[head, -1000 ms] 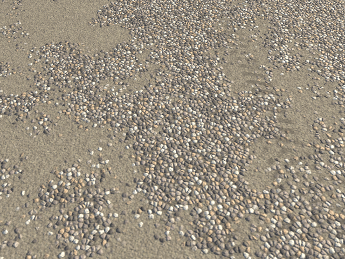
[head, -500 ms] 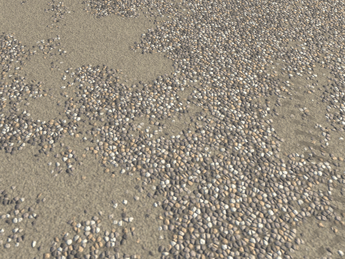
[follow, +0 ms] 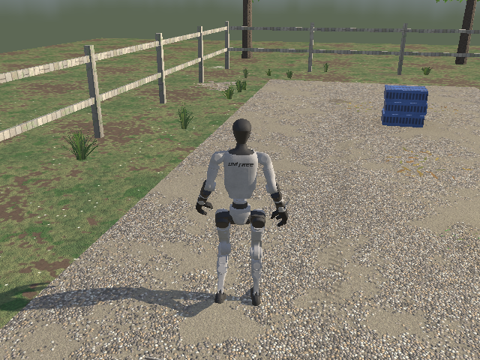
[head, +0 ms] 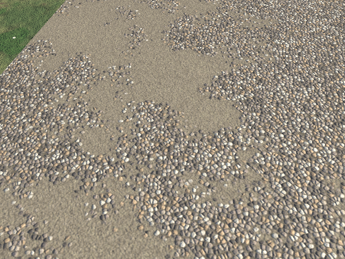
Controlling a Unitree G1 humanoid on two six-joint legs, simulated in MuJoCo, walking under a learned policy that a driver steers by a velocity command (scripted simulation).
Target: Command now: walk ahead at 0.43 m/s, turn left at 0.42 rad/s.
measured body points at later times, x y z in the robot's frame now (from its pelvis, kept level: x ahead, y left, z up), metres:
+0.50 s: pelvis +0.15 +0.03 +0.00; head +0.18 +0.04 +0.45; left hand +0.24 +0.31 -0.13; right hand +0.33 -0.22 -0.09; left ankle +0.22 +0.14 -0.74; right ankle +0.12 -0.12 -0.68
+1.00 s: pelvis +0.23 -0.03 +0.02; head +0.23 -0.08 +0.47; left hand +0.32 +0.24 -0.08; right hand +0.34 -0.35 -0.09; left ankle +0.41 +0.12 -0.67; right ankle +0.15 -0.10 -0.74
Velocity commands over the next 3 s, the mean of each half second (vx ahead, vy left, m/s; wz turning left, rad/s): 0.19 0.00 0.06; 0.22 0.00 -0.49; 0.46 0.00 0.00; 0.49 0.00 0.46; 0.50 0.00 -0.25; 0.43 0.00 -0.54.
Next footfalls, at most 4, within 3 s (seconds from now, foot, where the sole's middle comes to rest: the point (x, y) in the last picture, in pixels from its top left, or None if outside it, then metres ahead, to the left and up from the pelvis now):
0.28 left None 0.26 0.14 -0.77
0.70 right None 0.19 -0.10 -0.77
1.20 left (177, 254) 0.52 0.03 -0.77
1.66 right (247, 200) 0.73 -0.26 -0.77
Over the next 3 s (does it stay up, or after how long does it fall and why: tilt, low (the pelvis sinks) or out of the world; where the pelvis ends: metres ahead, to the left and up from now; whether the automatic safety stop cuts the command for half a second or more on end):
stays up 1.29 -0.21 0.01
